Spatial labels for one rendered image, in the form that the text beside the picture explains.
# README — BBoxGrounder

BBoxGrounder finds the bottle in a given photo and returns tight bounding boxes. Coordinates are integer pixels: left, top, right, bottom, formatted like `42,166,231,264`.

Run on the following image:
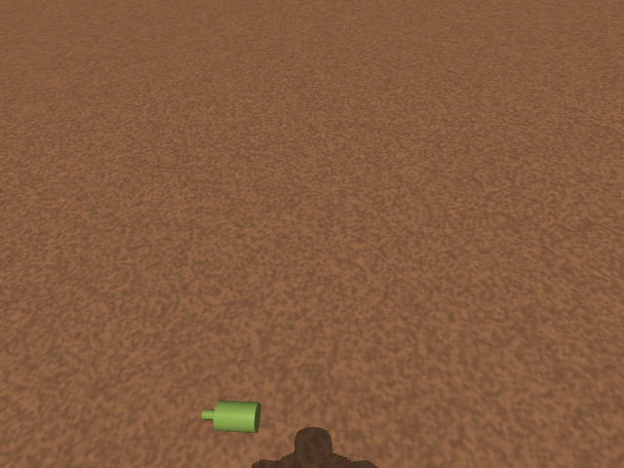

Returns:
202,401,260,433

